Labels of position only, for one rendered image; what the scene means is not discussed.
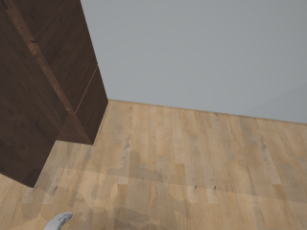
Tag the left robot hand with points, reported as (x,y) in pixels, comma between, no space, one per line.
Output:
(58,221)

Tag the cupboard door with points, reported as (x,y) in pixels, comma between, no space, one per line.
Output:
(31,112)

